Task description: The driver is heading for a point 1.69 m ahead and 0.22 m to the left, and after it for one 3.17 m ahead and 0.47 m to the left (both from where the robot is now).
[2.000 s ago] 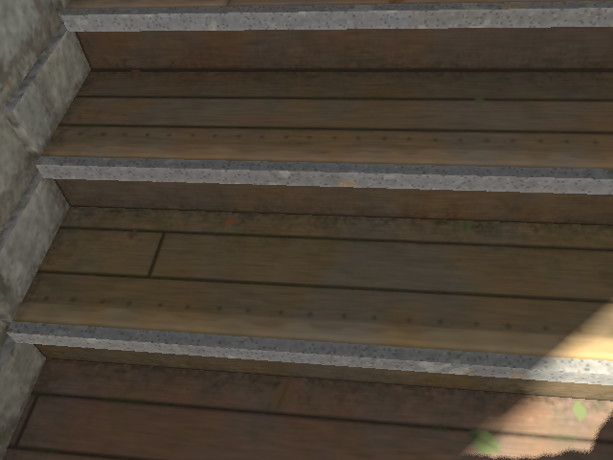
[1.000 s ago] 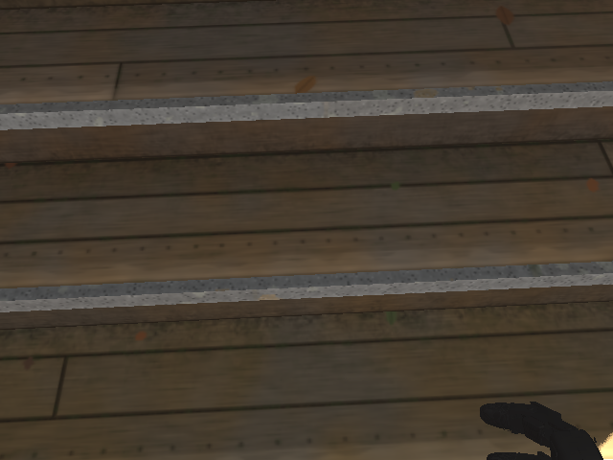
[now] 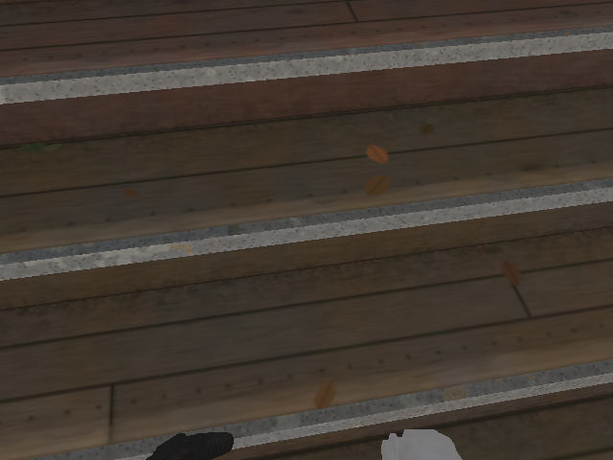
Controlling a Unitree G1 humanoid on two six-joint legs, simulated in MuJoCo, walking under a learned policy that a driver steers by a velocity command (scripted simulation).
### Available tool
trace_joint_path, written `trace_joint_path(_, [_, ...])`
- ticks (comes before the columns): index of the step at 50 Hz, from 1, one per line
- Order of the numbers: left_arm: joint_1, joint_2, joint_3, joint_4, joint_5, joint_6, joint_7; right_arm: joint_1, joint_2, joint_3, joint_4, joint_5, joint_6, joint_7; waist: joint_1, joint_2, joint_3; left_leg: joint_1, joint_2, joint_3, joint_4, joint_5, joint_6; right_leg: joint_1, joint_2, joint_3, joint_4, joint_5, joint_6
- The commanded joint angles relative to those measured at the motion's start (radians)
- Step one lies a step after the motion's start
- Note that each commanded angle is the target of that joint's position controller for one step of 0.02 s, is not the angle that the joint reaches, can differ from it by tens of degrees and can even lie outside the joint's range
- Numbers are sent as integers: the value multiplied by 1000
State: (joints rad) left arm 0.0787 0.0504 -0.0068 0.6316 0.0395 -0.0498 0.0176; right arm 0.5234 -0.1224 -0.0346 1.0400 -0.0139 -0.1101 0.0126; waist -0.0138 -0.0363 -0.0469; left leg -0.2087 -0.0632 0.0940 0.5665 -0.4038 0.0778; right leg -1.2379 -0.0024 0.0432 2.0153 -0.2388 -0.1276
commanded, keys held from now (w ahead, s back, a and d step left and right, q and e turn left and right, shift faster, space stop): no key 1.00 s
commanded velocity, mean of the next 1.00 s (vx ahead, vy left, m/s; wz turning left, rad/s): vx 0.10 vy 0.00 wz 0.00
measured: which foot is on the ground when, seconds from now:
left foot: down 0.00-0.20, up 0.22-0.66, down 0.68-1.00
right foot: up 0.00-0.16, down 0.18-1.00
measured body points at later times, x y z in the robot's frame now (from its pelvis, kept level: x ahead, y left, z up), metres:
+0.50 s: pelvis +0.22 -0.01 +0.15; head +0.24 -0.02 +0.60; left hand +0.24 +0.22 +0.01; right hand +0.40 -0.21 +0.05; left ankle +0.26 +0.13 -0.40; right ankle +0.29 -0.09 -0.57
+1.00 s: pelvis +0.28 +0.05 +0.17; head +0.27 +0.07 +0.62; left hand +0.27 +0.26 +0.01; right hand +0.32 -0.17 +0.03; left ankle +0.29 +0.14 -0.57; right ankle +0.29 -0.09 -0.57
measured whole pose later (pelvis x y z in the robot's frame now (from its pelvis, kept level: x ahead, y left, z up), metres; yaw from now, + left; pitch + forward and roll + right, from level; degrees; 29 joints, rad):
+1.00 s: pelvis +0.28 +0.05 +0.17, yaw +0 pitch -1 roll +0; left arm 0.40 0.11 0.04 0.97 0.01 -0.01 0.04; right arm 0.35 -0.11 -0.04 0.89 -0.01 -0.04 -0.07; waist 0.01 -0.03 -0.02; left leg -0.21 -0.03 0.08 0.43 -0.21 0.06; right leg -0.21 -0.06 -0.02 0.44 -0.22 0.04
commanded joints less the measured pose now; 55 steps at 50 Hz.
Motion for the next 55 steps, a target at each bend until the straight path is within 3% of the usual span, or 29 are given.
trace_joint_path(1, [-227,-5,-18,-159,10,-14,14,32,-102,-10,-36,-9,-25,-17,-5,55,180,82,250,-257,-366,327,119,-265,-61,-126,-1,-188,-3])
trace_joint_path(3, [-307,-1,-33,-213,-1,-16,-2,117,-85,-7,-7,-12,2,-52,-45,70,152,157,219,-209,-402,512,105,-192,-85,-153,-226,-226,0])
trace_joint_path(5, [-240,-27,-50,-199,-32,6,-35,93,-101,-17,-42,8,29,-75,-49,125,49,72,202,-103,-531,814,119,293,-79,-213,-658,-121,-31])
trace_joint_path(6, [-149,-25,-38,-139,-50,12,-32,46,-124,-14,-85,9,22,-72,-11,142,-44,62,203,-57,-441,1278,115,542,-1,-267,-743,-99,-47])
trace_joint_path(7, [2,16,-14,-81,-63,16,-18,50,-197,-32,-104,16,5,-66,53,194,-153,93,252,-72,-308,1679,106,736,63,-288,-766,-65,-52])
trace_joint_path(8, [151,82,13,-27,-60,23,-7,25,-263,-49,-119,40,-14,-54,127,206,-246,188,274,-84,-139,1815,80,849,86,-258,-880,-52,-59])
trace_joint_path(9, [258,135,32,0,-26,17,1,-49,-289,-59,-144,68,-38,-33,200,197,-290,226,255,-68,64,1724,27,972,80,-200,-1137,67,-61])
trace_joint_path(10, [312,216,55,35,9,-1,4,42,-213,-46,-179,85,-58,-14,166,73,-408,-63,165,-109,394,1155,-49,1279,-157,190,-1174,389,-192])
trace_joint_path(11, [336,264,70,59,10,19,17,29,-170,-44,-198,83,-43,11,170,-192,-504,-220,-69,-123,860,94,-81,1314,-383,645,-1487,790,-369])
trace_joint_path(12, [224,268,83,49,-12,26,20,6,-132,-53,-220,28,-18,15,99,-64,-474,-282,-23,-266,1114,104,-79,1195,-364,672,-1543,535,-342])
trace_joint_path(14, [59,179,72,96,-18,20,17,-134,-73,-46,-300,-24,19,-22,24,108,-168,-463,39,-199,1267,216,-48,909,-318,515,-1542,-26,-247])
trace_joint_path(15, [81,131,58,151,-20,7,24,-195,-39,-32,-344,-40,36,-42,7,71,-37,-538,44,-207,1316,202,-27,797,-272,422,-1548,-108,-195])
trace_joint_path(16, [91,78,43,193,-14,-13,24,-170,-16,-17,-354,-39,43,-48,-35,55,23,-565,40,-219,1325,181,-9,723,-230,312,-1574,-98,-155])
trace_joint_path(18, [150,68,39,268,-12,-33,10,-141,37,10,-368,-26,58,-48,-82,30,64,-645,45,-244,1297,195,11,728,-182,167,-1574,19,-107])
trace_joint_path(20, [191,80,41,286,-17,-48,9,-161,37,18,-373,-21,59,-48,-80,36,52,-674,50,-248,1233,215,-4,761,-187,98,-1586,202,-94])
trace_joint_path(22, [176,141,52,273,-17,-55,14,-156,-17,6,-353,-25,73,-45,-85,38,35,-612,60,-160,1051,293,-39,754,-175,15,-1602,347,-112])
trace_joint_path(24, [190,167,52,249,-6,-71,14,-112,-42,-10,-290,3,79,-57,-74,7,-47,-508,65,-93,1063,316,-52,791,-213,-4,-1612,598,-138])
trace_joint_path(26, [190,187,62,239,-15,-76,21,-177,-50,-12,-305,-2,86,-59,-57,-29,-34,-485,113,-86,888,329,-53,834,-197,-17,-1643,467,-123])
trace_joint_path(29, [177,176,68,212,6,-65,37,-231,-28,-8,-299,-8,93,-65,-33,-71,-46,-383,167,-92,615,274,-47,905,-212,2,-1672,357,-110])
trace_joint_path(32, [275,190,84,232,3,-48,33,-190,-8,-3,-262,8,94,-71,17,-160,-45,-122,104,-19,150,156,-35,970,-234,14,-1661,441,-73])
trace_joint_path(34, [325,168,94,261,-17,-17,27,-114,0,-6,-207,-10,73,-78,25,-62,22,-72,63,-4,-185,250,-43,1026,-178,-20,-1531,361,-19])
trace_joint_path(35, [405,130,94,272,-13,-1,19,-91,-30,-12,-204,-24,53,-79,59,70,18,37,191,-166,-203,458,-49,927,-134,-29,-1423,70,33])
trace_joint_path(36, [482,62,78,270,-20,10,4,-106,-29,3,-204,-12,51,-74,94,242,-24,115,338,-307,-191,759,15,826,-80,-52,-1367,-226,91])
trace_joint_path(37, [442,28,66,287,-43,30,2,-145,2,14,-221,-12,56,-77,51,315,-18,-66,365,-370,-301,478,98,909,-62,-64,-1339,-182,121])
trace_joint_path(38, [393,45,66,287,-44,37,4,-224,0,16,-239,-17,62,-75,67,226,41,-152,312,-354,-337,207,91,953,-73,-48,-1365,-106,127])
trace_joint_path(40, [345,75,64,282,-32,46,12,-246,-37,5,-237,-16,72,-77,73,157,99,-196,225,-268,-337,-24,28,1003,-64,-55,-1503,-23,122])
trace_joint_path(42, [344,103,65,293,-19,44,18,-185,-50,-7,-222,-2,77,-77,43,126,134,-164,182,-235,-334,-57,-7,990,-76,-34,-1578,4,118])
trace_joint_path(44, [339,86,55,306,-27,36,20,-143,-42,-7,-201,2,73,-76,25,43,153,-85,181,-216,-306,86,-15,949,-87,-19,-1619,31,119])
trace_joint_path(55, [402,92,41,320,-31,25,37,-137,-46,-3,-167,9,67,-76,20,50,101,36,185,-189,-262,242,-3,973,-103,-9,-1651,51,122])
Next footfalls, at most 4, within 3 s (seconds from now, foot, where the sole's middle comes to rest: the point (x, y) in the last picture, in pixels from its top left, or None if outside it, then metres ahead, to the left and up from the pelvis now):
0.18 right None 0.33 -0.09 -0.61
0.68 left None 0.33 0.14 -0.61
1.92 right None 0.35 -0.09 -0.61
2.28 left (283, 348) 0.61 0.06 -0.45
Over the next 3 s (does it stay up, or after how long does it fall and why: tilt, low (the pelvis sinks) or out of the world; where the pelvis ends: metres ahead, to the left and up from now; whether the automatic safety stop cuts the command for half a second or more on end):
stays up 0.88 -0.03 0.45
